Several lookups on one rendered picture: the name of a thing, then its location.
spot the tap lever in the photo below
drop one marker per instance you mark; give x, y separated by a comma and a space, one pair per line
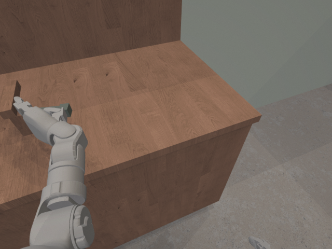
66, 107

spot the robot right hand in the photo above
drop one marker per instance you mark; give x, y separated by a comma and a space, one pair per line
258, 243

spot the left robot upper arm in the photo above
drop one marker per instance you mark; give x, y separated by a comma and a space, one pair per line
65, 228

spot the robot left forearm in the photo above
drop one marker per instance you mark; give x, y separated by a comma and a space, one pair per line
65, 183

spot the robot left hand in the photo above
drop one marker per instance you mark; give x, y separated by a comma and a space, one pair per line
39, 120

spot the counter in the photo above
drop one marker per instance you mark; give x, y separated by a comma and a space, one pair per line
164, 130

